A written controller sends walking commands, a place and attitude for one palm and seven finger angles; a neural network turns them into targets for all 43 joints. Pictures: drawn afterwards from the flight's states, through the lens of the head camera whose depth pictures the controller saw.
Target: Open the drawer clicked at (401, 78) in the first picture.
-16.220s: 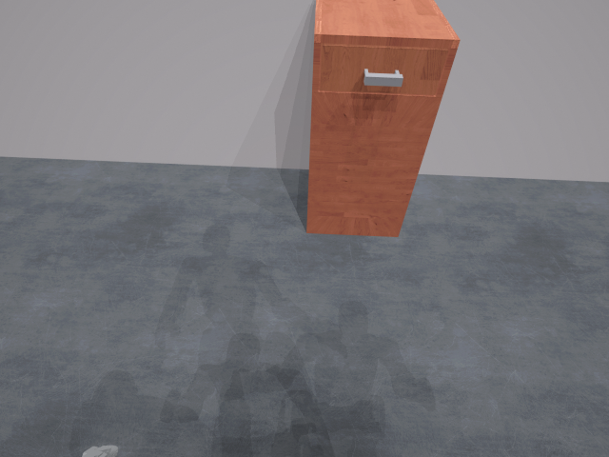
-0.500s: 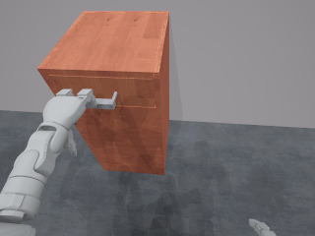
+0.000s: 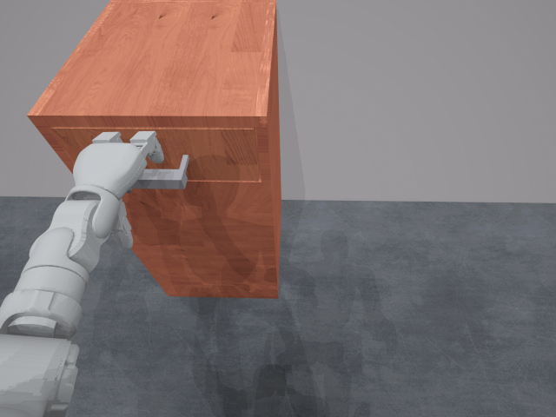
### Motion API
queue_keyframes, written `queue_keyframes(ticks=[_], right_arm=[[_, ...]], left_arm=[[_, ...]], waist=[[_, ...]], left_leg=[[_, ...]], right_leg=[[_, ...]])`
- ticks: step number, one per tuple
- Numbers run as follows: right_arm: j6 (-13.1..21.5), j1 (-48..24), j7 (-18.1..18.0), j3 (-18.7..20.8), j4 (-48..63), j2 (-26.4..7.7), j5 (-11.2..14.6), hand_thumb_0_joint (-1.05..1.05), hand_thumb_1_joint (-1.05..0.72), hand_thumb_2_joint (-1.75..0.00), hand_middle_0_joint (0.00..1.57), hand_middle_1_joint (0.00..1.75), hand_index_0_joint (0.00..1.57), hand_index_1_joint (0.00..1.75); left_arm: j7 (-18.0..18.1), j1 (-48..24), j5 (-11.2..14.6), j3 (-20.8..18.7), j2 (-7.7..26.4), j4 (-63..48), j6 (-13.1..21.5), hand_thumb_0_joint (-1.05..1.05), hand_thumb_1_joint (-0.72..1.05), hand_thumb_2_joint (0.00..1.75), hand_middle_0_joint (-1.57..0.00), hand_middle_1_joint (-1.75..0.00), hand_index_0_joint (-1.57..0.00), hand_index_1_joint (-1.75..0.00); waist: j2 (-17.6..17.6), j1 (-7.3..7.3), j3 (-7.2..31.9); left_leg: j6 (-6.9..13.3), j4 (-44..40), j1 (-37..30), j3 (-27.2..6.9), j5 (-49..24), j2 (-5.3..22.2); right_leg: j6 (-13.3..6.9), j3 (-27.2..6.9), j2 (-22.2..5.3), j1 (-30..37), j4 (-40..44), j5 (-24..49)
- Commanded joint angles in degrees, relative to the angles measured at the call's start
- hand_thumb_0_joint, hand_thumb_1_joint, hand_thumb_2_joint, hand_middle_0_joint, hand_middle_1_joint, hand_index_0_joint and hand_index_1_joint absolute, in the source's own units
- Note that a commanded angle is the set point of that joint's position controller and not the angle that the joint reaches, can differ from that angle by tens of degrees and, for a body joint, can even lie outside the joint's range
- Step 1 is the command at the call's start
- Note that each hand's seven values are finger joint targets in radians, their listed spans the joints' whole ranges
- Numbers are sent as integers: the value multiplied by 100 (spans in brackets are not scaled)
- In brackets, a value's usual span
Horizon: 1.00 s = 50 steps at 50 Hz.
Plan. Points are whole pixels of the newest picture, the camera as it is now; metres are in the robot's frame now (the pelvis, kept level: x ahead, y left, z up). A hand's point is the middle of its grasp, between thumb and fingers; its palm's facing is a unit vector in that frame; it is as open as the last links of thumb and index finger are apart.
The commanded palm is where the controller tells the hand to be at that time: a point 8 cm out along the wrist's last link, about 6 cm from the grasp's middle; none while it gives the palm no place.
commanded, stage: move the hooked fingers above the handle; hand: left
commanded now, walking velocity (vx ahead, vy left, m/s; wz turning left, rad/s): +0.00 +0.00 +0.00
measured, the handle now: (158, 169) +0.53 +0.26 +0.00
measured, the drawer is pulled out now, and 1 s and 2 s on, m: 0.00 0.00 0.00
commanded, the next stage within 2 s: lower the fingers behind the handle in 1.12 s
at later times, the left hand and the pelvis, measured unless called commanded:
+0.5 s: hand (140, 165) +0.49 +0.26 +0.05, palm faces -0.07 -0.03 -1.00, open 13.8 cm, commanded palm +0.47 +0.26 +0.11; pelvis +0.01 +0.01 -0.01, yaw -1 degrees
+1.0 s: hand (137, 166) +0.48 +0.26 +0.06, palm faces -0.05 -0.02 -1.00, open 13.8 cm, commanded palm +0.47 +0.26 +0.11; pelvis +0.01 +0.01 -0.01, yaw +0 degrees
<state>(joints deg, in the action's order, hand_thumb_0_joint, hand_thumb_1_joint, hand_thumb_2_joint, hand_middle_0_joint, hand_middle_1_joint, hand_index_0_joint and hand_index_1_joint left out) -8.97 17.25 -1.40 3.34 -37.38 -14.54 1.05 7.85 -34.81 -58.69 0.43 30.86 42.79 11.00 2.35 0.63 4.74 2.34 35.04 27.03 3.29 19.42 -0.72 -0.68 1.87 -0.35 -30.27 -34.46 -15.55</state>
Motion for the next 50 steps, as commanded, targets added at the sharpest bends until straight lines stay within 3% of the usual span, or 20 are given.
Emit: queue_keyframes(ticks=[1, 4, 8, 10, 13, 15, 17, 19, 26, 27, 30, 32, 34, 36, 37, 40, 42, 43, 45, 50], right_arm=[[173, 267, -46, 283, 483, -866, -34, 0, -90, -90, 20, 30, 20, 30], [172, 393, -55, 292, 425, -882, -55, 0, -90, -90, 20, 30, 20, 30], [167, 515, -34, 304, 386, -890, -71, 0, -90, -90, 20, 30, 20, 30], [141, 567, -40, 281, 366, -921, -63, 0, -90, -90, 20, 30, 20, 30], [134, 662, -76, 251, 357, -970, -60, 0, -90, -90, 20, 30, 20, 30], [144, 752, -109, 265, 352, -978, -85, 0, -90, -90, 20, 30, 20, 30], [141, 833, -97, 288, 344, -947, -109, 0, -90, -90, 20, 30, 20, 30], [125, 905, -101, 283, 300, -976, -123, 0, -90, -90, 20, 30, 20, 30], [51, 1049, -60, 320, 266, -1010, -159, 0, -90, -90, 20, 30, 20, 30], [35, 1032, -53, 317, 258, -1004, -154, 0, -90, -90, 20, 30, 20, 30], [-20, 982, -56, 306, 252, -1035, -142, 0, -90, -90, 20, 30, 20, 30], [-33, 920, -66, 304, 273, -1009, -117, 0, -90, -90, 20, 30, 20, 30], [-22, 933, -72, 342, 250, -1001, -140, 0, -90, -90, 20, 30, 20, 30], [-8, 957, -40, 385, 211, -957, -156, 0, -90, -90, 20, 30, 20, 30], [-16, 953, -40, 384, 177, -971, -152, 0, -90, -90, 20, 30, 20, 30], [-29, 920, -31, 338, 108, -983, -135, 0, -90, -90, 20, 30, 20, 30], [-24, 905, -44, 299, 120, -1007, -118, 0, -90, -90, 20, 30, 20, 30], [-10, 882, -45, 287, 141, -994, -113, 0, -90, -90, 20, 30, 20, 30], [5, 877, -76, 260, 170, -1010, -108, 0, -90, -90, 20, 30, 20, 30], [22, 878, -94, 253, 259, -970, -115, 0, -90, -90, 20, 30, 20, 30]], left_arm=[[413, -2796, -47, -621, 1659, -816, -50, 0, -50, 30, -30, -120, -30, -120], [469, -3128, -65, -462, 1524, -606, -114, 0, -50, 30, -30, -120, -30, -120], [456, -3237, -84, -388, 1467, -406, -152, 0, -50, 30, -30, -120, -30, -120], [417, -3309, -89, -336, 1459, -106, -213, 0, -50, 30, -30, -120, -30, -120], [404, -3559, -166, -386, 1673, 190, -265, 0, -50, 30, -30, -120, -30, -120], [421, -3860, -222, -554, 1949, 43, -175, 0, -50, 30, -30, -120, -30, -120], [407, -3768, -223, -449, 1759, 139, -137, 0, -50, 30, -30, -120, -30, -120], [395, -3814, -194, -528, 1845, 279, -105, 0, -50, 30, -30, -120, -30, -120], [395, -3296, -186, -860, 2161, 290, -34, 0, -50, 30, -30, -120, -30, -120], [387, -3332, -160, -698, 1986, 280, -46, 0, -50, 30, -30, -120, -30, -120], [390, -3210, -137, -985, 2354, 192, 14, 0, -50, 30, -30, -120, -30, -120], [399, -3275, -160, -737, 2088, 97, 33, 0, -50, 30, -30, -120, -30, -120], [423, -3435, -129, -746, 2057, -247, 146, 0, -50, 30, -30, -120, -30, -120], [443, -3527, -80, -498, 1716, -445, 197, 0, -50, 30, -30, -120, -30, -120], [458, -3353, -58, -645, 1834, -312, 183, 0, -50, 30, -30, -120, -30, -120], [519, -3594, -51, -426, 1655, 29, 47, 0, -50, 30, -30, -120, -30, -120], [570, -3661, -133, -506, 1825, 213, -83, 0, -50, 30, -30, -120, -30, -120], [573, -3737, -147, -374, 1699, 273, -146, 0, -50, 30, -30, -120, -30, -120], [570, -3874, -215, -586, 2052, 290, -175, 0, -50, 30, -30, -120, -30, -120], [422, -3694, -165, -438, 1798, 335, -155, 0, -50, 30, -30, -120, -30, -120]], waist=[[62, 98, 1996], [-13, 250, 2116], [202, 234, 2286], [40, 327, 2091], [-38, 394, 1998], [122, 393, 2417], [315, 411, 2509], [150, 469, 2469], [219, 273, 2876], [192, 350, 2704], [152, 257, 2672], [253, 329, 2474], [376, 362, 2714], [613, 417, 2781], [523, 392, 2664], [283, 529, 2214], [209, 503, 2220], [227, 521, 2180], [321, 474, 2375], [193, 466, 2522]], left_leg=[[1, -260, -688, -293, -2196, -56], [-4, -156, -739, -334, -2261, -49], [-44, -75, -884, -359, -2601, -10], [-24, -50, -674, -350, -2452, -16], [8, -48, -434, -334, -2096, -35], [15, 52, -506, -333, -2349, -40], [-24, 148, -669, -337, -2683, -9], [-17, 216, -559, -359, -2843, 10], [-33, 303, -583, -323, -3420, 75], [-28, 279, -543, -305, -3354, 80], [0, 205, -353, -256, -3133, 54], [-10, 160, -367, -272, -2991, 58], [-21, 219, -690, -332, -3310, 90], [-75, 254, -1070, -389, -3499, 123], [-80, 258, -1050, -403, -3489, 133], [-64, 177, -791, -419, -2950, 106], [-57, 133, -622, -416, -2686, 68], [-41, 111, -561, -377, -2527, 40], [-46, 123, -532, -373, -2569, 28], [-30, 188, -631, -353, -2978, 46]], right_leg=[[-224, -103, 203, 949, 118, 1411], [-214, -80, 220, 825, 94, 1413], [-219, -65, 226, 700, 22, 1535], [-203, -60, 233, 639, 32, 1502], [-200, -82, 238, 563, 39, 1351], [-198, -121, 236, 680, -64, 1556], [-196, -97, 254, 530, -114, 1660], [-187, -90, 269, 507, -138, 1753], [-166, -114, 282, 724, -218, 2070], [-154, -101, 286, 682, -181, 2081], [-161, -140, 274, 913, -148, 2098], [-171, -110, 280, 745, -110, 1925], [-175, -109, 285, 691, -114, 1955], [-161, -69, 294, 439, -93, 1833], [-166, -58, 302, 405, -77, 1777], [-164, -18, 302, 239, -14, 1533], [-187, -10, 294, 303, -44, 1472], [-186, -23, 283, 330, -17, 1449], [-192, -53, 260, 475, -69, 1536], [-162, -62, 259, 626, -93, 1851]])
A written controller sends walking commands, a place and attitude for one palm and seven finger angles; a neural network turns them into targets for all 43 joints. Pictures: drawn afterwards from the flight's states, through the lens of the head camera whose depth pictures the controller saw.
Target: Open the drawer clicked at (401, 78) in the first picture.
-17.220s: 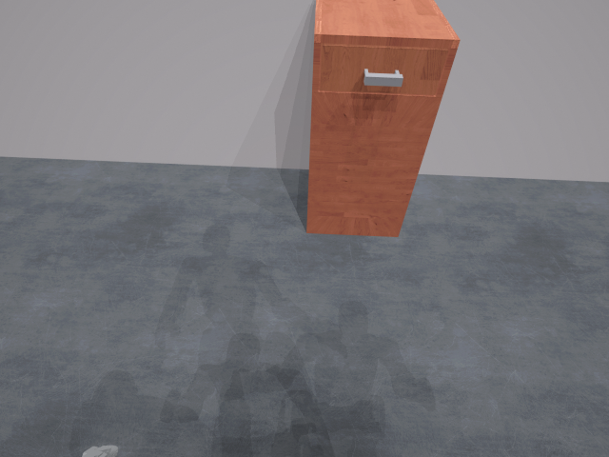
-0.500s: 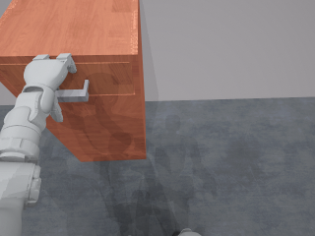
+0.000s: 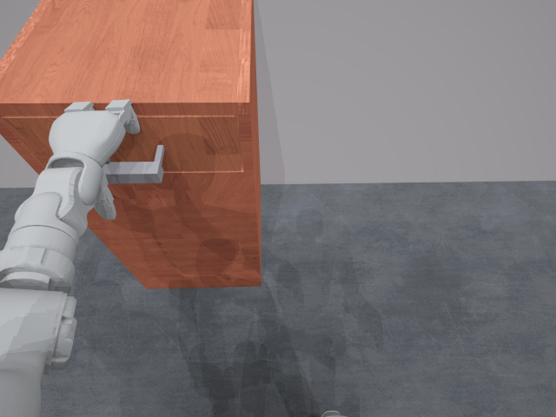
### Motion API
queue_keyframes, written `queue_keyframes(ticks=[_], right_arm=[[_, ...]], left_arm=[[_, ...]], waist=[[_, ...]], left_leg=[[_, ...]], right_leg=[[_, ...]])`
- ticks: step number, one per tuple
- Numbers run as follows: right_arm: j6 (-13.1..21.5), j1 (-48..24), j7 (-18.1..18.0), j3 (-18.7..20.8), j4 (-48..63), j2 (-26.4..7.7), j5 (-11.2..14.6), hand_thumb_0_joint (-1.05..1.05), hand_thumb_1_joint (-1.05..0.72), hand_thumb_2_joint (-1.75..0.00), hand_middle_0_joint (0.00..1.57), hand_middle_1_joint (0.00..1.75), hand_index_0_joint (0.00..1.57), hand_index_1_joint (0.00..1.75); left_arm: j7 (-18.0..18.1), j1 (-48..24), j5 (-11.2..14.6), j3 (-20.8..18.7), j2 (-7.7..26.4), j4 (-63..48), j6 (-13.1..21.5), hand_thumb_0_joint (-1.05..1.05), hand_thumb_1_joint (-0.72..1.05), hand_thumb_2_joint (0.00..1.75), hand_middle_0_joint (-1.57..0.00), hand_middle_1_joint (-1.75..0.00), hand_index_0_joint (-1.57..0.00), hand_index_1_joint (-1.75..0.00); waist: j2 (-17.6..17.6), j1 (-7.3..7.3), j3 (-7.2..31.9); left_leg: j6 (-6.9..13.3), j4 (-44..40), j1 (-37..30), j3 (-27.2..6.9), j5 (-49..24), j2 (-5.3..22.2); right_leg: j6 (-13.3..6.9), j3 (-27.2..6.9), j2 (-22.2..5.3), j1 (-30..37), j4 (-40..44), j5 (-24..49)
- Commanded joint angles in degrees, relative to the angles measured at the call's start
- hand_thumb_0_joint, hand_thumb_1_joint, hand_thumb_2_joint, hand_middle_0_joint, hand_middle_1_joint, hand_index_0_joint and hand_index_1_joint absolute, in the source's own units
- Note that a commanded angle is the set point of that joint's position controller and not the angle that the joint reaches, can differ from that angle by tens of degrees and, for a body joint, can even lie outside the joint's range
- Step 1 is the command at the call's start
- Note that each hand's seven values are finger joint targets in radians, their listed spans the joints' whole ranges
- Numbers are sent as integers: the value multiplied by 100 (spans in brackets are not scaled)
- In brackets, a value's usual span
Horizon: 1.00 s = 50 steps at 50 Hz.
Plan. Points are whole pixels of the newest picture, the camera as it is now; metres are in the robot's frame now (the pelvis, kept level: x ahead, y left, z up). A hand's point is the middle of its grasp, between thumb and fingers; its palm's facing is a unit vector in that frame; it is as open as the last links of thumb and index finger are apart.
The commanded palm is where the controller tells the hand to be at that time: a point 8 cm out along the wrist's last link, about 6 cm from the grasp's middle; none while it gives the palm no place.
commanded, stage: move the hooked fingers above the handle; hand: left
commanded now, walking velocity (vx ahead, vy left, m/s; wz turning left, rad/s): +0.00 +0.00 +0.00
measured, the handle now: (130, 162) +0.52 +0.25 +0.01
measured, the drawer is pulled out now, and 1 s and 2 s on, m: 0.00 0.00 0.00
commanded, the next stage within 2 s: lower the fingers behind the handle in 0.12 s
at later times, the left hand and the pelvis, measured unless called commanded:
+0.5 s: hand (115, 174) +0.46 +0.25 +0.05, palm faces -0.09 -0.02 -1.00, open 13.9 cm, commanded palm +0.46 +0.25 +0.10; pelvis +0.00 -0.01 +0.00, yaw +0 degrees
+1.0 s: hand (120, 186) +0.47 +0.25 +0.01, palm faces -0.09 -0.03 -1.00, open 13.9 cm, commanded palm +0.46 +0.25 +0.07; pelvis -0.01 +0.00 -0.01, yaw +0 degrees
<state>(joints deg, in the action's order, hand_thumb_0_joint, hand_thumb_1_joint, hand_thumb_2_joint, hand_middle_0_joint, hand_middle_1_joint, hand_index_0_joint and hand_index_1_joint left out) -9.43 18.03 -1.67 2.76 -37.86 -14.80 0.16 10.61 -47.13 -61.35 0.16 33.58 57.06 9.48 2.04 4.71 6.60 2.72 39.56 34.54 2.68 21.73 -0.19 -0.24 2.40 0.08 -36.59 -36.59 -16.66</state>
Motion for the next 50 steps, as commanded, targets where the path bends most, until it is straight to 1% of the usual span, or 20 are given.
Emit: queue_keyframes(ticks=[1, 5, 7, 11, 15, 17, 19, 20, 22, 24, 27, 30, 33, 34, 36, 39, 41, 42, 47, 50], right_arm=[[68, 786, -59, 327, 335, -932, -28, 0, -90, -90, 20, 30, 20, 30], [39, 761, -65, 324, 363, -946, -21, 0, -90, -90, 20, 30, 20, 30], [37, 739, -77, 311, 359, -949, -19, 0, -90, -90, 20, 30, 20, 30], [61, 771, -89, 348, 316, -938, -53, 0, -90, -90, 20, 30, 20, 30], [50, 802, -40, 364, 242, -938, -62, 0, -90, -90, 20, 30, 20, 30], [36, 801, -33, 364, 228, -962, -54, 0, -90, -90, 20, 30, 20, 30], [30, 792, -24, 387, 234, -942, -78, 0, -90, -90, 20, 30, 20, 30], [24, 809, -26, 397, 235, -941, -67, 0, -90, -90, 20, 30, 20, 30], [20, 779, -35, 384, 209, -947, -58, 0, -90, -90, 20, 30, 20, 30], [28, 800, -56, 373, 196, -967, -68, 0, -90, -90, 20, 30, 20, 30], [83, 811, -61, 385, 183, -953, -99, 0, -90, -90, 20, 30, 20, 30], [90, 830, -48, 368, 147, -973, -128, 0, -90, -90, 20, 30, 20, 30], [98, 821, -30, 347, 149, -999, -114, 0, -90, -90, 20, 30, 20, 30], [85, 830, -40, 340, 145, -1021, -119, 0, -90, -90, 20, 30, 20, 30], [87, 823, -58, 333, 161, -1021, -106, 0, -90, -90, 20, 30, 20, 30], [99, 875, -73, 364, 178, -996, -120, 0, -90, -90, 20, 30, 20, 30], [99, 909, -85, 370, 145, -997, -120, 0, -90, -90, 20, 30, 20, 30], [98, 913, -82, 370, 153, -983, -117, 0, -90, -90, 20, 30, 20, 30], [110, 951, -67, 358, 70, -1027, -157, 0, -90, -90, 20, 30, 20, 30], [101, 974, -44, 349, 53, -1046, -187, 0, -90, -90, 20, 30, 20, 30]], left_arm=[[119, -2337, 108, -421, 1494, -1193, 30, 0, -50, 30, -30, -120, -30, -120], [59, -2198, 132, -443, 1500, -1157, 83, 0, -50, 30, -30, -120, -30, -120], [101, -2338, 93, -460, 1583, -1247, 112, 0, -50, 30, -30, -120, -30, -120], [239, -2516, 80, -666, 1802, -1520, 213, 0, -50, 30, -30, -120, -30, -120], [272, -2118, 137, -502, 1487, -1236, 151, 0, -50, 30, -30, -120, -30, -120], [272, -1899, 106, -599, 1579, -1090, 112, 0, -50, 30, -30, -120, -30, -120], [273, -2006, 102, -473, 1392, -1322, 175, 0, -50, 30, -30, -120, -30, -120], [286, -1839, 89, -587, 1500, -1291, 186, 0, -50, 30, -30, -120, -30, -120], [309, -1982, 77, -423, 1359, -1187, 195, 0, -50, 30, -30, -120, -30, -120], [398, -2201, 49, -516, 1501, -1187, 226, 0, -50, 30, -30, -120, -30, -120], [565, -2369, -15, -572, 1579, -1278, 259, 0, -50, 30, -30, -120, -30, -120], [687, -2316, -33, -714, 1729, -1087, 199, 0, -50, 30, -30, -120, -30, -120], [714, -2135, -60, -668, 1696, -736, 17, 0, -50, 30, -30, -120, -30, -120], [700, -2118, -56, -711, 1754, -647, -11, 0, -50, 30, -30, -120, -30, -120], [654, -2163, -115, -712, 1865, -675, -22, 0, -50, 30, -30, -120, -30, -120], [547, -2056, -80, -619, 1650, -816, 117, 0, -50, 30, -30, -120, -30, -120], [521, -2044, -75, -624, 1669, -833, 215, 0, -50, 30, -30, -120, -30, -120], [519, -2057, -68, -458, 1463, -856, 255, 0, -50, 30, -30, -120, -30, -120], [727, -2192, -96, -664, 1703, -749, 342, 0, -50, 30, -30, -120, -30, -120], [874, -2241, -149, -747, 1823, -711, 285, 0, -50, 30, -30, -120, -30, -120]], waist=[[322, -9, 2416], [93, 11, 2229], [165, 31, 2180], [416, -1, 2498], [297, 17, 2383], [139, -44, 2277], [156, 1, 2455], [161, -52, 2447], [112, 76, 2127], [76, 111, 2086], [357, 93, 2378], [322, 74, 2511], [195, 66, 2376], [18, 104, 2416], [186, 76, 2451], [200, 96, 2640], [287, 117, 2508], [305, 157, 2454], [328, 180, 2357], [433, 159, 2582]], left_leg=[[-71, -242, -1460, -279, -3366, -4], [-41, -273, -1300, -238, -3112, -14], [-39, -299, -1197, -228, -2902, -41], [-56, -244, -1361, -255, -3151, -34], [-68, -200, -1303, -232, -3319, -17], [-51, -231, -1137, -201, -3167, -26], [-37, -184, -1250, -208, -3376, -22], [-37, -179, -1216, -199, -3361, -25], [-32, -202, -1087, -204, -2971, -42], [-20, -196, -969, -214, -2706, -56], [-26, -121, -1048, -215, -2652, -78], [-39, -23, -949, -225, -2822, -81], [-24, -11, -687, -159, -2562, -98], [-5, 23, -625, -162, -2573, -102], [-10, 30, -553, -136, -2503, -109], [-13, 122, -777, -183, -2818, -77], [-24, 157, -786, -201, -2809, -52], [-34, 160, -790, -222, -2732, -56], [-34, 279, -564, -264, -2416, -70], [-53, 385, -501, -292, -2502, -82]], right_leg=[[-207, -128, 216, 1274, 113, 2024], [-190, -142, 218, 1329, 162, 1983], [-205, -146, 210, 1318, 152, 1929], [-212, -157, 204, 1340, 81, 2021], [-195, -144, 215, 1298, 82, 2136], [-201, -150, 218, 1381, 88, 2146], [-201, -177, 213, 1413, 78, 2291], [-194, -176, 214, 1437, 64, 2284], [-199, -165, 221, 1234, 107, 2064], [-208, -173, 219, 1161, 97, 1889], [-217, -182, 213, 1074, 0, 1815], [-204, -170, 216, 1088, -114, 1966], [-193, -183, 218, 1113, -114, 1932], [-185, -193, 220, 1186, -118, 2013], [-177, -224, 204, 1206, -153, 2043], [-187, -207, 226, 1123, -194, 2121], [-183, -194, 230, 927, -213, 2026], [-184, -179, 242, 822, -213, 1909], [-202, -160, 248, 512, -325, 1604], [-209, -141, 256, 451, -466, 1633]])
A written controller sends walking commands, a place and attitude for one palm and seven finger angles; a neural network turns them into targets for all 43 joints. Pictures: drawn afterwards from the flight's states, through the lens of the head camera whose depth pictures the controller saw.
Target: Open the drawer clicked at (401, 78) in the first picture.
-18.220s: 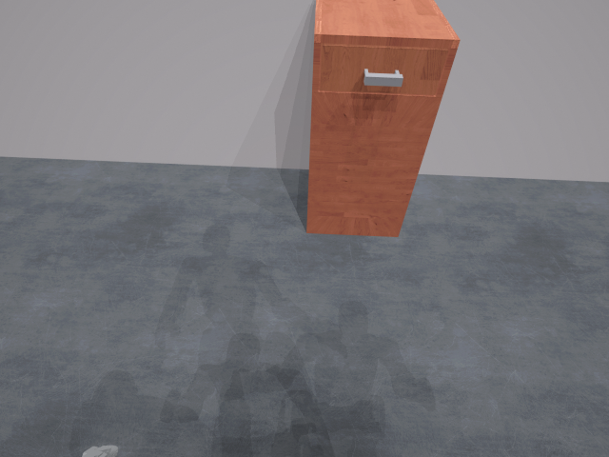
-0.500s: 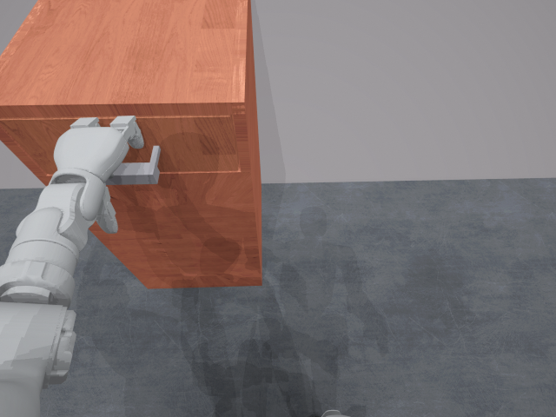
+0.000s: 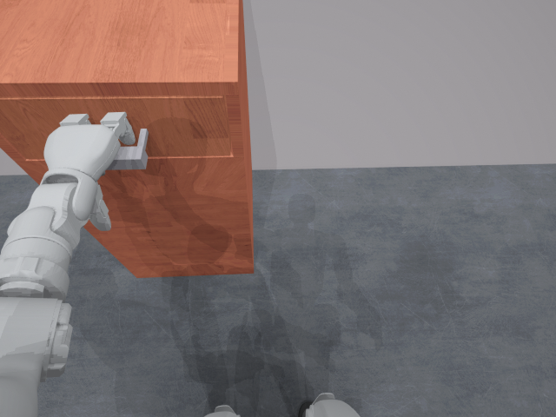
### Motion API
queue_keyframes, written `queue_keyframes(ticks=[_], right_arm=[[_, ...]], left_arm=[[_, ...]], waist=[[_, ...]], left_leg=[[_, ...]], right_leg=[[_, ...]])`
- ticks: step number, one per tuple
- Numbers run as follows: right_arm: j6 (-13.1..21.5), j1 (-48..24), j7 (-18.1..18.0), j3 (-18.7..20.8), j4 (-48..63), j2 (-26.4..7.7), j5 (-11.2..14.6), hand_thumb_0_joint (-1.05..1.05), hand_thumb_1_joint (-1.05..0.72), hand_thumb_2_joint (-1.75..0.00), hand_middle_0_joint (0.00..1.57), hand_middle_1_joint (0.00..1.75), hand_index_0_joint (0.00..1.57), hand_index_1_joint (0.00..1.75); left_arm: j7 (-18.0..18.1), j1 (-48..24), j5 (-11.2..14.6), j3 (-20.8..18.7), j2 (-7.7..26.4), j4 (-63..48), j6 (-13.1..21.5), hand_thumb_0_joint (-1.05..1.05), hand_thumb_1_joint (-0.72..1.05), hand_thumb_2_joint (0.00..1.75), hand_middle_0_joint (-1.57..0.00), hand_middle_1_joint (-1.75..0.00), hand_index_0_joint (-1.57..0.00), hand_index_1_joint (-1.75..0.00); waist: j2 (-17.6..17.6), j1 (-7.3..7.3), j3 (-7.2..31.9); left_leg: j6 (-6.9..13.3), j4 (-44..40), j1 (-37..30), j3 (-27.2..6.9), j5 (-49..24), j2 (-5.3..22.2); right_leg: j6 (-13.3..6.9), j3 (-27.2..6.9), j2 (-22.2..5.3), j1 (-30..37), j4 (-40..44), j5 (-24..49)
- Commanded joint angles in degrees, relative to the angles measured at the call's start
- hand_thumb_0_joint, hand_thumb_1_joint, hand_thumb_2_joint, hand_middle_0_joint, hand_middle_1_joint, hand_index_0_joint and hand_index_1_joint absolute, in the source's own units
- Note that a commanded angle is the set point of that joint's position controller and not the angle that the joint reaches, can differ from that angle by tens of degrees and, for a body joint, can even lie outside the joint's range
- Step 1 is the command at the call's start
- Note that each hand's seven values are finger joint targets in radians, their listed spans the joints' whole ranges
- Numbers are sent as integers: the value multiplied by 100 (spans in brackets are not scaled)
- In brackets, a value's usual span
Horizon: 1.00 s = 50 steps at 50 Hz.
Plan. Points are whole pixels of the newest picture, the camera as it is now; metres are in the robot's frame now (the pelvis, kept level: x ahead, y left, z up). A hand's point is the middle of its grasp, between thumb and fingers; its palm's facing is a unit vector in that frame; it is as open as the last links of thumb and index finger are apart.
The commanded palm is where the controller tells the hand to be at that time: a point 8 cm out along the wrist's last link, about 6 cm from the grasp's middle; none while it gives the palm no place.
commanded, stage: lower the fingers behind the handle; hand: left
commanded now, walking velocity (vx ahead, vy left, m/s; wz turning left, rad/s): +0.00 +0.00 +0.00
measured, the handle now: (112, 146) +0.53 +0.26 +0.02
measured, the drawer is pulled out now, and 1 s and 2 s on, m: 0.00 0.00 0.00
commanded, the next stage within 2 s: close the thumb around the handle in 0.82 s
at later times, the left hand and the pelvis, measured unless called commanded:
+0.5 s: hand (110, 178) +0.48 +0.26 +0.00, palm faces -0.07 -0.03 -1.00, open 13.9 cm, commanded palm +0.46 +0.26 +0.05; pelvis -0.01 +0.01 -0.02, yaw -1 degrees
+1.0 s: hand (109, 181) +0.47 +0.26 +0.00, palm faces -0.06 -0.04 -1.00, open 13.8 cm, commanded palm +0.46 +0.25 +0.05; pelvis -0.01 +0.01 -0.01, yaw -1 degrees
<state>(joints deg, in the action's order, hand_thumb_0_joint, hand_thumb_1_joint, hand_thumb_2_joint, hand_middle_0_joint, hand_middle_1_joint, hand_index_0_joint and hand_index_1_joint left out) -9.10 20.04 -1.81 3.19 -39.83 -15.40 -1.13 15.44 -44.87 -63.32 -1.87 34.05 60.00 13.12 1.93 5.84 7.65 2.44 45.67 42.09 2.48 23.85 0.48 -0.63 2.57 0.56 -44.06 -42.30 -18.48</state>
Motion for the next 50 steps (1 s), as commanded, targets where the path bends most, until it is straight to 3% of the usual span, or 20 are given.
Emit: queue_keyframes(ticks=[1, 7, 9, 10, 12, 14, 17, 20, 21, 23, 25, 26, 28, 33, 36, 40, 41, 42, 46, 50], right_arm=[[73, 773, -18, 317, 238, -969, -60, 0, -90, -90, 20, 30, 20, 30], [33, 841, 14, 272, 225, -1031, -66, 0, -90, -90, 20, 30, 20, 30], [24, 843, 4, 259, 224, -1036, -70, 0, -90, -90, 20, 30, 20, 30], [15, 855, -9, 251, 238, -1046, -67, 0, -90, -90, 20, 30, 20, 30], [4, 838, -1, 252, 275, -1028, -72, 0, -90, -90, 20, 30, 20, 30], [14, 839, -5, 261, 268, -1012, -76, 0, -90, -90, 20, 30, 20, 30], [7, 850, 0, 252, 276, -1039, -92, 0, -90, -90, 20, 30, 20, 30], [9, 875, 14, 278, 229, -1035, -110, 0, -90, -90, 20, 30, 20, 30], [6, 874, 21, 272, 220, -1035, -101, 0, -90, -90, 20, 30, 20, 30], [19, 884, 38, 278, 230, -1041, -102, 0, -90, -90, 20, 30, 20, 30], [13, 908, 38, 277, 216, -1066, -117, 0, -90, -90, 20, 30, 20, 30], [3, 899, 49, 278, 214, -1048, -123, 0, -90, -90, 20, 30, 20, 30], [2, 874, 52, 275, 206, -1035, -102, 0, -90, -90, 20, 30, 20, 30], [-18, 831, 40, 250, 224, -1043, -86, 0, -90, -90, 20, 30, 20, 30], [-15, 823, 40, 268, 239, -1028, -92, 0, -90, -90, 20, 30, 20, 30], [-27, 777, 12, 246, 246, -1039, -87, 0, -90, -90, 20, 30, 20, 30], [-8, 775, 17, 253, 263, -1018, -86, 0, -90, -90, 20, 30, 20, 30], [1, 764, 27, 268, 256, -1032, -97, 0, -90, -90, 20, 30, 20, 30], [-11, 764, 45, 291, 263, -1010, -106, 0, -90, -90, 20, 30, 20, 30], [-12, 747, 42, 279, 236, -1018, -98, 0, -90, -90, 20, 30, 20, 30]], left_arm=[[428, -2515, 46, -375, 1555, -928, -132, 0, -50, 30, -30, -120, -30, -120], [431, -2413, 15, -472, 1738, -604, -416, 0, -50, 30, -30, -120, -30, -120], [378, -2506, 33, -462, 1734, -569, -424, 0, -50, 30, -30, -120, -30, -120], [360, -2456, 15, -525, 1848, -621, -402, 0, -50, 30, -30, -120, -30, -120], [332, -2251, 14, -509, 1759, -637, -362, 0, -50, 30, -30, -120, -30, -120], [327, -2321, 30, -379, 1547, -619, -312, 0, -50, 30, -30, -120, -30, -120], [373, -2147, 37, -580, 1797, -722, -233, 0, -50, 30, -30, -120, -30, -120], [451, -2136, 17, -527, 1665, -688, -208, 0, -50, 30, -30, -120, -30, -120], [477, -2081, 9, -463, 1583, -570, -244, 0, -50, 30, -30, -120, -30, -120], [549, -2332, 18, -411, 1553, -723, -286, 0, -50, 30, -30, -120, -30, -120], [595, -2408, 9, -665, 1881, -912, -307, 0, -50, 30, -30, -120, -30, -120], [597, -2291, 13, -645, 1820, -900, -350, 0, -50, 30, -30, -120, -30, -120], [582, -2349, 17, -514, 1677, -846, -417, 0, -50, 30, -30, -120, -30, -120], [515, -2155, 31, -582, 1767, -825, -466, 0, -50, 30, -30, -120, -30, -120], [493, -2092, 54, -525, 1623, -923, -406, 0, -50, 30, -30, -120, -30, -120], [495, -2030, 53, -628, 1795, -859, -361, 0, -50, 30, -30, -120, -30, -120], [501, -2079, 49, -494, 1625, -897, -351, 0, -50, 30, -30, -120, -30, -120], [524, -2066, 44, -614, 1738, -1040, -312, 0, -50, 30, -30, -120, -30, -120], [563, -1929, 90, -611, 1629, -1066, -298, 0, -50, 30, -30, -120, -30, -120], [618, -2096, 24, -565, 1648, -1040, -346, 0, -28, 40, -32, -122, -32, -122]], waist=[[416, 137, 2407], [387, 61, 2558], [277, 133, 2490], [351, 65, 2591], [372, 19, 2567], [305, 115, 2438], [348, 12, 2581], [310, 82, 2597], [269, 90, 2407], [421, 120, 2490], [523, 30, 2869], [615, -7, 2946], [479, 79, 2681], [478, -11, 2659], [501, -4, 2659], [275, 12, 2536], [402, 29, 2463], [529, -43, 2563], [430, -32, 2699], [468, 11, 2602]], left_leg=[[-23, -190, -1270, -268, -2699, -138], [-36, -108, -1151, -274, -2733, -127], [-15, -88, -1061, -270, -2665, -119], [-24, -70, -1079, -283, -2731, -115], [-42, -52, -1118, -304, -2777, -94], [-29, -10, -1066, -306, -2730, -78], [-29, 54, -1011, -303, -2735, -83], [-38, 146, -1002, -346, -2770, -53], [-51, 138, -893, -362, -2652, -53], [-58, 119, -987, -371, -2570, -47], [-68, 161, -1134, -380, -2859, -48], [-89, 174, -1219, -378, -3053, -46], [-86, 154, -1118, -372, -2894, -36], [-71, 86, -1125, -352, -2873, -41], [-82, 99, -1259, -372, -3026, -14], [-30, 69, -970, -322, -2716, -57], [-44, 48, -1029, -331, -2740, -47], [-62, 70, -1121, -328, -2851, -39], [-76, 119, -1247, -339, -3050, -22], [-71, 90, -1144, -348, -2918, -39]], right_leg=[[-165, -139, 214, 1075, 116, 1795], [-157, -124, 223, 1093, 8, 1828], [-152, -127, 220, 1090, 12, 1826], [-152, -132, 220, 1103, -46, 1857], [-161, -112, 233, 1015, -68, 1785], [-162, -99, 234, 878, -69, 1725], [-159, -122, 241, 906, -152, 1745], [-154, -100, 246, 715, -226, 1695], [-156, -70, 244, 607, -228, 1576], [-161, -63, 244, 563, -217, 1483], [-162, -79, 244, 731, -291, 1687], [-168, -65, 251, 756, -312, 1773], [-155, -50, 251, 703, -247, 1689], [-163, -63, 247, 824, -210, 1700], [-159, -58, 250, 756, -192, 1705], [-151, -107, 234, 931, -177, 1751], [-159, -88, 236, 834, -165, 1709], [-170, -90, 235, 826, -188, 1723], [-153, -79, 246, 858, -207, 1813], [-162, -79, 235, 825, -212, 1780]])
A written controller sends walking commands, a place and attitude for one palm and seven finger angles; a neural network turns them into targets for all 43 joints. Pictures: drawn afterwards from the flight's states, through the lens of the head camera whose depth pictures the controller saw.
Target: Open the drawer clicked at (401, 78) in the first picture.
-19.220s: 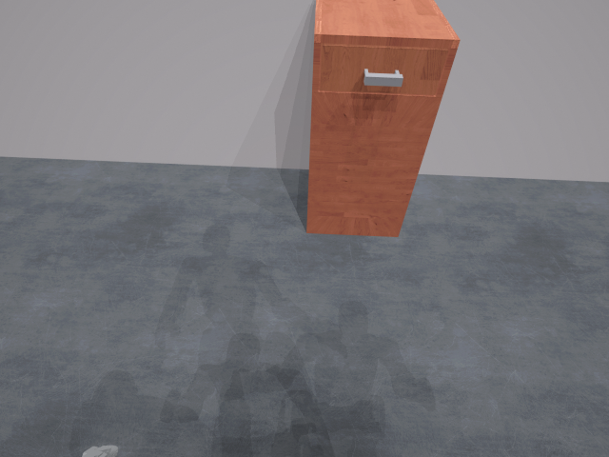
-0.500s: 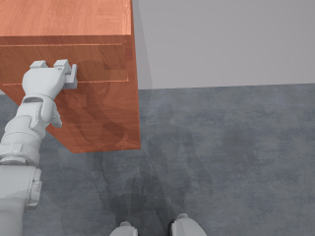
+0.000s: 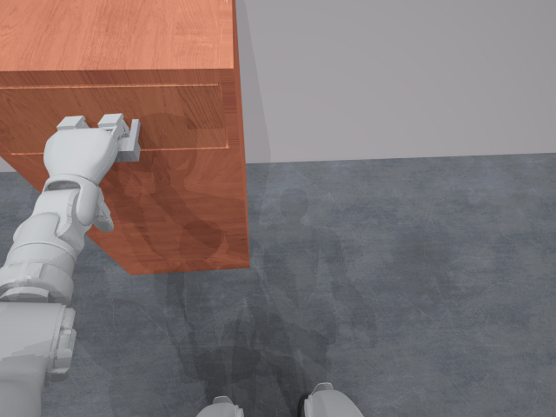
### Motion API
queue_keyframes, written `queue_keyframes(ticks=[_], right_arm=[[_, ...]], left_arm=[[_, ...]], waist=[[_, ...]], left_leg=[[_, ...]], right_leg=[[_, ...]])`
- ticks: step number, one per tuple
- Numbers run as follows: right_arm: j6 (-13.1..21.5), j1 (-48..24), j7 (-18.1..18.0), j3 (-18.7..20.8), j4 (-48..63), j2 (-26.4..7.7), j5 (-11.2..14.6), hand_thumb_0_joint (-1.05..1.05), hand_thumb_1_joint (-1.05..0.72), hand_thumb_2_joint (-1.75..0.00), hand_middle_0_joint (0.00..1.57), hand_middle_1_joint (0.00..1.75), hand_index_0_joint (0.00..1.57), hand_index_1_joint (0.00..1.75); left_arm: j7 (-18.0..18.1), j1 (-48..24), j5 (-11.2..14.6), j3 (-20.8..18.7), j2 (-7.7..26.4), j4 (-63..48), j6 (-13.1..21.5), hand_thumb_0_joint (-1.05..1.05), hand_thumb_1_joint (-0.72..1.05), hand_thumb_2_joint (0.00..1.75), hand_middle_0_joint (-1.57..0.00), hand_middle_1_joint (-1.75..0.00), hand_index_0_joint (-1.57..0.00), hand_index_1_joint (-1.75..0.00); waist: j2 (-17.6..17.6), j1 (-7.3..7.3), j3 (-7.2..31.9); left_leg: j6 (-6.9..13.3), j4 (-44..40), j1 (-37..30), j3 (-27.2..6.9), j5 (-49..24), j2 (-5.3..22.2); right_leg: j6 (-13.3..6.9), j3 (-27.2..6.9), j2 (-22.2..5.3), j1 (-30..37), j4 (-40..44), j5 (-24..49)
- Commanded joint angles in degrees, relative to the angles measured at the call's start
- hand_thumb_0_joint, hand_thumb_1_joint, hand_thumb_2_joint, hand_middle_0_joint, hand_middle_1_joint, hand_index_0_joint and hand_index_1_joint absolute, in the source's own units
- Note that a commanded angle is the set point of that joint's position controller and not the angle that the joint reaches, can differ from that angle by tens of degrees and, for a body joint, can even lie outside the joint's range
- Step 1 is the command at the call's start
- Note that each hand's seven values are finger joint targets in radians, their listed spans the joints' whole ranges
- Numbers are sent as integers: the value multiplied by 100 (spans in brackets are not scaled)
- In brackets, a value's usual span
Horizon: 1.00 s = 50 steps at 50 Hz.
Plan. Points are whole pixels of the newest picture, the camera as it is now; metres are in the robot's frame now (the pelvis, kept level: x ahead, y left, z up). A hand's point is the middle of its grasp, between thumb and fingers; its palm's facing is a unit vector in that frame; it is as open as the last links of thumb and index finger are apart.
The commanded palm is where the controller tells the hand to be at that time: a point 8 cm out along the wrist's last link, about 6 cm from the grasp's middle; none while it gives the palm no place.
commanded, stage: close the thumb around the handle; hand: left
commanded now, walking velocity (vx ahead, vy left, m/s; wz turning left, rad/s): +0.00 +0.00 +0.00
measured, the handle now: (102, 138) +0.53 +0.26 +0.03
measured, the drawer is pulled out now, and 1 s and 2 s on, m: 0.00 0.00 0.12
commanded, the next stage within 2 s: pull the drawer open in 0.62 s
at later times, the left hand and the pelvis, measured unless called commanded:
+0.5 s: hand (100, 174) +0.47 +0.26 +0.02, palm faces -0.06 -0.04 -1.00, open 6.1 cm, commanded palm +0.46 +0.26 +0.07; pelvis +0.00 +0.00 +0.00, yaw +0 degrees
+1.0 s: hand (101, 178) +0.47 +0.26 +0.01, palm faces -0.06 -0.04 -1.00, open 6.0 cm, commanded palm +0.43 +0.25 +0.07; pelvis +0.00 +0.00 +0.00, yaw -1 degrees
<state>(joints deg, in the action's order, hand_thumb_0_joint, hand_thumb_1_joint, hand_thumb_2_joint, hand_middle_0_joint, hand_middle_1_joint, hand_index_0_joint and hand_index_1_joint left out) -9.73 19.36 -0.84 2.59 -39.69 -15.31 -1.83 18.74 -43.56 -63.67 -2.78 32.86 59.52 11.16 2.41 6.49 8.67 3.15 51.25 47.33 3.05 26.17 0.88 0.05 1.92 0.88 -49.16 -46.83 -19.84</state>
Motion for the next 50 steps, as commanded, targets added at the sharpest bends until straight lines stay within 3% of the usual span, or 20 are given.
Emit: queue_keyframes(ticks=[1, 4, 7, 16, 18, 21, 24, 25, 28, 29, 31, 33, 35, 36, 39, 41, 43, 44, 48, 50], right_arm=[[59, 822, -44, 346, 231, -1011, -27, 0, -90, -90, 20, 30, 20, 30], [63, 828, -64, 340, 198, -1033, -33, 0, -90, -90, 20, 30, 20, 30], [61, 818, -58, 324, 206, -1032, -29, 0, -90, -90, 20, 30, 20, 30], [68, 813, -89, 330, 222, -1011, -9, 0, -90, -90, 20, 30, 20, 30], [59, 786, -81, 313, 242, -1029, -16, 0, -90, -90, 20, 30, 20, 30], [70, 807, -82, 317, 223, -1015, -1, 0, -90, -90, 20, 30, 20, 30], [59, 822, -91, 315, 215, -1052, -28, 0, -90, -90, 20, 30, 20, 30], [54, 812, -86, 307, 216, -1032, -6, 0, -90, -90, 20, 30, 20, 30], [59, 802, -97, 302, 227, -1055, -14, 0, -90, -90, 20, 30, 20, 30], [50, 782, -103, 307, 234, -1048, -22, 0, -90, -90, 20, 30, 20, 30], [56, 797, -95, 314, 218, -1032, 1, 0, -90, -90, 20, 30, 20, 30], [77, 813, -101, 316, 217, -1035, 8, 0, -90, -90, 20, 30, 20, 30], [75, 834, -97, 312, 216, -1063, -4, 0, -90, -90, 20, 30, 20, 30], [80, 828, -97, 316, 222, -1041, -2, 0, -90, -90, 20, 30, 20, 30], [87, 810, -76, 322, 244, -1038, -8, 0, -90, -90, 20, 30, 20, 30], [83, 785, -78, 327, 260, -1013, 16, 0, -90, -90, 20, 30, 20, 30], [84, 749, -55, 334, 304, -1000, 19, 0, -90, -90, 20, 30, 20, 30], [75, 729, -50, 345, 307, -1003, 8, 0, -90, -90, 20, 30, 20, 30], [53, 661, -15, 374, 394, -961, 38, 0, -90, -90, 20, 30, 20, 30], [39, 631, -5, 403, 410, -945, 29, 0, -90, -90, 20, 30, 20, 30]], left_arm=[[299, -2225, 75, -387, 1630, -1010, -162, 0, -22, 42, -32, -123, -32, -123], [284, -2373, 85, -413, 1707, -914, -212, 0, -5, 49, -33, -125, -33, -125], [250, -2179, 94, -508, 1830, -874, -239, 0, 12, 56, -34, -127, -34, -127], [170, -2159, 109, -461, 1793, -851, -126, 0, 62, 78, -38, -132, -38, -132], [181, -2002, 110, -609, 1960, -879, -108, 0, 73, 83, -39, -133, -39, -133], [191, -2188, 101, -406, 1753, -802, -111, 0, 90, 90, -40, -135, -40, -135], [197, -2159, 112, -651, 2052, -843, -110, 0, 90, 90, -40, -135, -40, -135], [184, -2071, 115, -525, 1931, -699, -151, 0, 90, 90, -40, -135, -40, -135], [211, -2165, 152, -707, 2167, -896, -118, 0, 90, 90, -40, -135, -40, -135], [204, -2222, 149, -699, 2148, -956, -106, 0, 90, 90, -40, -135, -40, -135], [195, -2090, 152, -500, 1866, -760, -153, 0, 90, 90, -40, -135, -40, -135], [213, -2322, 120, -397, 1792, -801, -153, 0, 90, 90, -40, -135, -40, -135], [229, -2250, 118, -556, 1971, -808, -148, 0, 90, 90, -40, -135, -40, -135], [230, -2383, 98, -411, 1822, -831, -155, 0, 90, 90, -40, -135, -40, -135], [211, -1977, 164, -502, 1760, -815, -141, 0, 90, 90, -40, -135, -40, -135], [183, -1846, 160, -378, 1608, -815, -159, 0, 90, 90, -40, -135, -40, -135], [165, -1625, 190, -396, 1560, -978, -135, 0, 90, 90, -40, -135, -40, -135], [168, -1526, 203, -518, 1627, -1059, -111, 0, 90, 90, -40, -135, -40, -135], [159, -952, 225, -397, 1306, -1227, -125, 0, 90, 90, -40, -135, -40, -135], [181, -713, 256, -517, 1341, -1526, -84, 0, 90, 90, -40, -135, -40, -135]], waist=[[474, -58, 2494], [349, 16, 2484], [387, -95, 2571], [253, -43, 2466], [288, -148, 2496], [276, -16, 2304], [251, -84, 2587], [288, -64, 2430], [240, -128, 2604], [317, -116, 2707], [288, -58, 2428], [338, 7, 2366], [337, -64, 2556], [442, -2, 2478], [291, -133, 2543], [259, -116, 2459], [442, -235, 2504], [354, -266, 2626], [215, -344, 2484], [203, -413, 2667]], left_leg=[[-150, -468, -1743, -414, -3189, -75], [-129, -449, -1657, -396, -3074, -92], [-120, -478, -1636, -350, -3076, -116], [-85, -468, -1470, -310, -2950, -134], [-92, -492, -1429, -307, -2937, -145], [-82, -486, -1358, -306, -2752, -144], [-77, -450, -1396, -312, -2904, -151], [-79, -459, -1341, -287, -2826, -162], [-65, -472, -1305, -278, -2780, -172], [-75, -454, -1389, -298, -2877, -165], [-92, -470, -1416, -316, -2845, -145], [-101, -498, -1461, -358, -2730, -127], [-104, -476, -1520, -368, -2848, -129], [-121, -474, -1567, -379, -2832, -122], [-112, -501, -1594, -363, -2921, -119], [-115, -518, -1579, -353, -2909, -107], [-136, -568, -1687, -331, -2981, -104], [-137, -552, -1789, -357, -3223, -73], [-147, -613, -1845, -347, -3442, -35], [-145, -604, -1972, -335, -3832, -6]], right_leg=[[-234, 3, 214, 1289, 251, 1884], [-227, -26, 207, 1323, 270, 1903], [-226, -44, 204, 1507, 277, 1990], [-211, -89, 197, 1565, 292, 2063], [-223, -84, 193, 1646, 270, 2054], [-216, -75, 198, 1469, 304, 1916], [-219, -96, 194, 1620, 247, 2063], [-210, -93, 200, 1556, 268, 2024], [-205, -117, 187, 1744, 255, 2061], [-215, -117, 191, 1719, 230, 2099], [-207, -72, 202, 1501, 277, 1952], [-215, -43, 202, 1352, 287, 1776], [-209, -56, 200, 1430, 257, 1844], [-219, -35, 207, 1302, 263, 1781], [-230, -33, 215, 1469, 276, 1856], [-220, -30, 212, 1446, 290, 1864], [-237, -27, 212, 1523, 309, 1870], [-243, -23, 220, 1583, 276, 1984], [-232, -2, 226, 1670, 318, 2054], [-221, -43, 205, 1852, 312, 2341]])
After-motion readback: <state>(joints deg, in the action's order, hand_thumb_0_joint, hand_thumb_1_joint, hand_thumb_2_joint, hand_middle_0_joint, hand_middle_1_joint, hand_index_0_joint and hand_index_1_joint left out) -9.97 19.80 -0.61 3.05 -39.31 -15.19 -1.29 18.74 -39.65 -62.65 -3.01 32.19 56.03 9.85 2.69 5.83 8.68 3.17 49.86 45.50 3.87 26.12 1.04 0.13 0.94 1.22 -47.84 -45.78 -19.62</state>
